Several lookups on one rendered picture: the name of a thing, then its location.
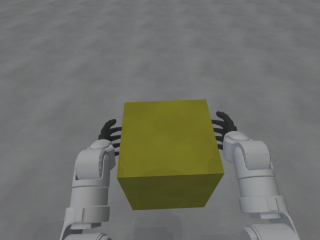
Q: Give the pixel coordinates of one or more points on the robot left forearm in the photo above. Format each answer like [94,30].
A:
[89,196]

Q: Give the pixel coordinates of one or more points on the right robot hand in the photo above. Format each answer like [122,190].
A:
[227,125]

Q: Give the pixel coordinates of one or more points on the robot right upper arm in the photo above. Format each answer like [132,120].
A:
[268,231]

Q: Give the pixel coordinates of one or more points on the carton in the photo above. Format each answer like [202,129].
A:
[168,156]

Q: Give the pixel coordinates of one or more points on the robot right forearm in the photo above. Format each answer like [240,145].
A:
[260,196]

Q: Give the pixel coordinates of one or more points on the left robot hand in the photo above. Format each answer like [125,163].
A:
[106,132]

